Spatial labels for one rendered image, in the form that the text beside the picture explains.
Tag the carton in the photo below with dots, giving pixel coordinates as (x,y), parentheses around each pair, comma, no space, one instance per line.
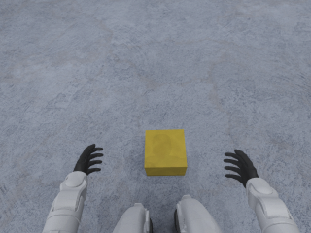
(165,152)

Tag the left robot hand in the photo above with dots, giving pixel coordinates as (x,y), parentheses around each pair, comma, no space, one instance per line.
(84,162)

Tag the robot right shin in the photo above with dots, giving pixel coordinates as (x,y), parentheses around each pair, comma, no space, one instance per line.
(183,229)

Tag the robot left thigh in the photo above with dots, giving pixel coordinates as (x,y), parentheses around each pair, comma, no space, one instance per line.
(135,219)

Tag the left robot forearm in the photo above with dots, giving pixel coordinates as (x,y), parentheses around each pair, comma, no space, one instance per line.
(67,207)

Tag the right robot forearm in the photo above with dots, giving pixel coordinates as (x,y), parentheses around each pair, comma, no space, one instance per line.
(271,212)

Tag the right robot hand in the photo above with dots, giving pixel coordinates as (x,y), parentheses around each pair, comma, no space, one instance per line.
(246,168)

